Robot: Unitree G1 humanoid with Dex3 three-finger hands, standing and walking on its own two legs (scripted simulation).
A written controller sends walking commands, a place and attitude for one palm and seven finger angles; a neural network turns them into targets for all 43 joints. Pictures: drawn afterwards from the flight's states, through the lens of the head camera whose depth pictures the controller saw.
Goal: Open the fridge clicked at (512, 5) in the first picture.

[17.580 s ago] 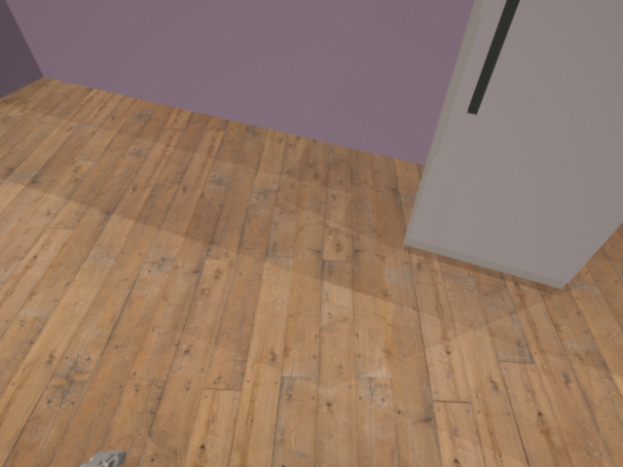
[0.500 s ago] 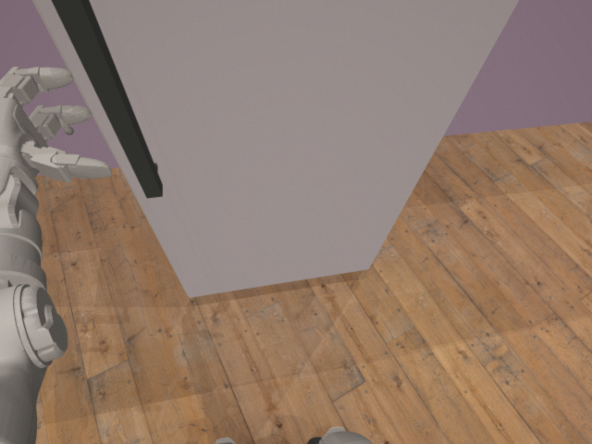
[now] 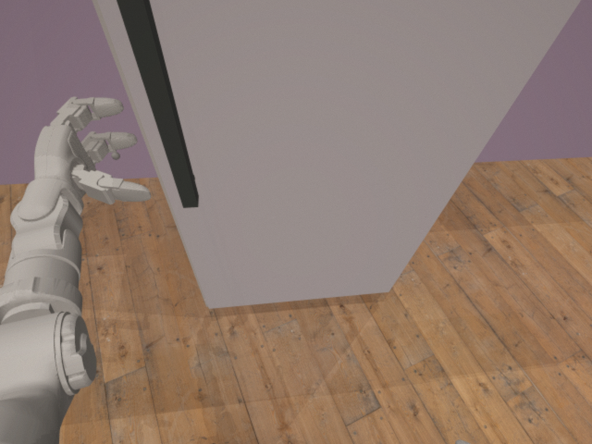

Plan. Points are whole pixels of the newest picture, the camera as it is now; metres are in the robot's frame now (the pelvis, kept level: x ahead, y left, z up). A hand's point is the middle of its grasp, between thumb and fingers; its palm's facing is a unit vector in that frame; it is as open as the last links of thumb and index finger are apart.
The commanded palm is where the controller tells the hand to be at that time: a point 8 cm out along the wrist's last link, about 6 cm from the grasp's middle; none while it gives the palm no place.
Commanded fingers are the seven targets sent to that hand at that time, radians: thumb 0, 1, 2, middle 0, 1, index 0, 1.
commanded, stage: move the hooked fingers beside the handle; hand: left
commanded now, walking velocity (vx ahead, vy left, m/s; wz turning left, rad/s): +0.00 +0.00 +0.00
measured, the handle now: (157, 68) +0.53 +0.18 +0.20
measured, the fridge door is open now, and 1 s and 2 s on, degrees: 0 0 0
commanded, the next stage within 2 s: feel for the door with the fingertips in 0.08 s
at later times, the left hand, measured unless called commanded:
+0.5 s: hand (151, 153) +0.45 +0.19 +0.13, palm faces +0.08 -1.00 +0.02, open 14.0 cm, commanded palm +0.42 +0.24 +0.13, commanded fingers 0.00 -0.50 0.30 -0.30 -1.20 -0.30 -1.20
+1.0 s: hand (157, 136) +0.48 +0.19 +0.13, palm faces +0.11 -0.99 +0.00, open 13.9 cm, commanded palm +0.46 +0.24 +0.13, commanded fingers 0.00 -0.50 0.30 -0.30 -1.20 -0.30 -1.20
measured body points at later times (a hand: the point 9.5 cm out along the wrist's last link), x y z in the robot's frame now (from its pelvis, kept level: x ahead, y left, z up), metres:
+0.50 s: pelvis -0.01 -0.01 +0.00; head +0.04 +0.00 +0.45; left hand +0.44 +0.24 +0.13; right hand +0.01 -0.28 -0.11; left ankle -0.02 +0.08 -0.72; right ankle +0.00 -0.13 -0.72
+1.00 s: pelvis -0.02 -0.03 +0.00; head +0.07 -0.01 +0.44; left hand +0.47 +0.24 +0.13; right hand -0.01 -0.30 -0.11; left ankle -0.02 +0.08 -0.72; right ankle +0.00 -0.13 -0.72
